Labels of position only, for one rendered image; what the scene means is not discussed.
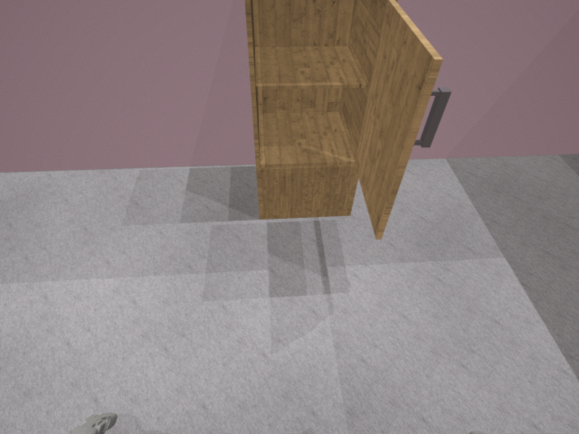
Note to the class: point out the robot left hand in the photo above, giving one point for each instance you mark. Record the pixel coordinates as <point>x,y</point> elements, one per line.
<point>96,424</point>

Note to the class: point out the cupboard door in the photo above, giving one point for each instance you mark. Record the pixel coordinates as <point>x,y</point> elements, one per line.
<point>406,68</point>

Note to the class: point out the handle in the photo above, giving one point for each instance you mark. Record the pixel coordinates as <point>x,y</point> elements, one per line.
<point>442,95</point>

